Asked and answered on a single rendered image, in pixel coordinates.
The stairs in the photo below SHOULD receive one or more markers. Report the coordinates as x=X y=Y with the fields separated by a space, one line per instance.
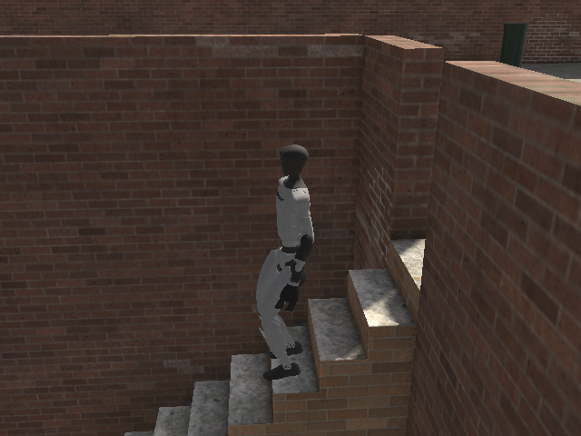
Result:
x=355 y=371

